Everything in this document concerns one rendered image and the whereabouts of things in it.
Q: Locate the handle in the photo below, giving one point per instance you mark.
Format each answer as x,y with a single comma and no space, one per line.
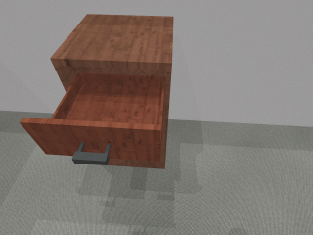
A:
92,158

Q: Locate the drawer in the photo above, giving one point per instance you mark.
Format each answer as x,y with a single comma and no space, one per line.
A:
98,109

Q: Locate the cabinet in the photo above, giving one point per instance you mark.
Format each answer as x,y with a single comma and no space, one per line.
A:
125,45

